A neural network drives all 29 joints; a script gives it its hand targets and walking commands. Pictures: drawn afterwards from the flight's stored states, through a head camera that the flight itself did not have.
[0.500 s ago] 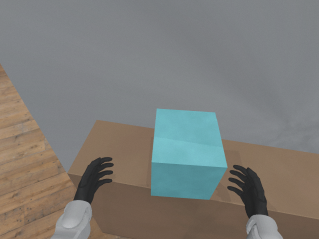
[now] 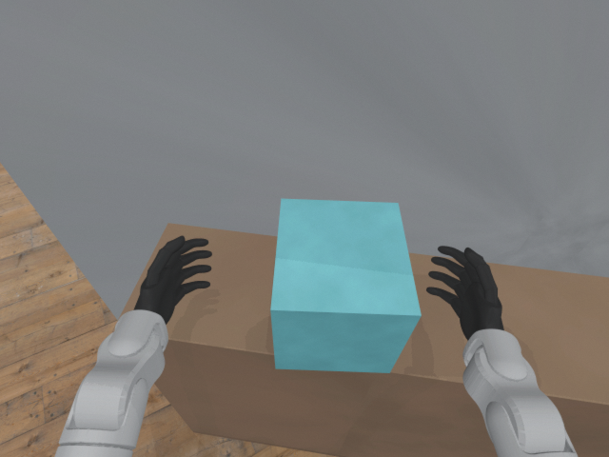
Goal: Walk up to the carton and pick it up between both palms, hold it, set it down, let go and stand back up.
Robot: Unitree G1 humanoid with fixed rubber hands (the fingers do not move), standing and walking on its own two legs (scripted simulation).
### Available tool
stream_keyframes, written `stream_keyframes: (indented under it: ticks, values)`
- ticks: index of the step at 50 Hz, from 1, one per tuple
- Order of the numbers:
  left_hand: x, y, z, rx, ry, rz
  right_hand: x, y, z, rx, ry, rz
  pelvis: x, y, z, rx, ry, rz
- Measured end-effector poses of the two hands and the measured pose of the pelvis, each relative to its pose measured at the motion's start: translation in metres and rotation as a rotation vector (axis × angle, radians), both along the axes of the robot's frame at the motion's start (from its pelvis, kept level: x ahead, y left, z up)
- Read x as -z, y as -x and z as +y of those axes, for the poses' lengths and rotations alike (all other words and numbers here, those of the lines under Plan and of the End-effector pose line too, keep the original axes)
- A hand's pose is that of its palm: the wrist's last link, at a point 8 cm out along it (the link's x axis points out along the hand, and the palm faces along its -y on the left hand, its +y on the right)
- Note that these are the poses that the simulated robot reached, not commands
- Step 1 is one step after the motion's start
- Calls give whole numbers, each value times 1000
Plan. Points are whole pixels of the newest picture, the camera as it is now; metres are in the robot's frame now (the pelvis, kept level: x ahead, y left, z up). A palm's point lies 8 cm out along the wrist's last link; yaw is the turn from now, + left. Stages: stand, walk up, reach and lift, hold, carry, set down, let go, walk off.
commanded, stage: reach and lift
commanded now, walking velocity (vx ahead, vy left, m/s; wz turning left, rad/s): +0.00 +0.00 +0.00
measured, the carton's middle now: (336, 286) +0.37 -0.02 -0.01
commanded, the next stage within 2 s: none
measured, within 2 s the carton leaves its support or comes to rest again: neither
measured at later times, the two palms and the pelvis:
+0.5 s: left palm (170, 229) +0.36 +0.20 +0.12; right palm (469, 247) +0.35 -0.17 +0.12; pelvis -0.03 +0.00 +0.00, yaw +0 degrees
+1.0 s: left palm (193, 274) +0.35 +0.19 +0.02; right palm (442, 282) +0.35 -0.16 +0.04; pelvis -0.02 +0.01 +0.00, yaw +0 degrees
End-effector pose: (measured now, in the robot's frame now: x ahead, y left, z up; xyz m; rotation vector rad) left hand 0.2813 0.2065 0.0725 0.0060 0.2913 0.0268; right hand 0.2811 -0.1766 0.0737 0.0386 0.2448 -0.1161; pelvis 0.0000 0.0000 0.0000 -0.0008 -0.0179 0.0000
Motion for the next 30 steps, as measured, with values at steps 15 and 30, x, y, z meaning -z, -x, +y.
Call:
stream_keyframes:
  ticks: [15,30]
  values:
    - [-23,-44,-2,-17,10,-5,-25,-40,2,34,12,3,2,21,-2,1,1,30]
    - [-53,-90,-4,-27,-16,-19,-53,-84,11,58,24,14,4,30,7,-3,11,86]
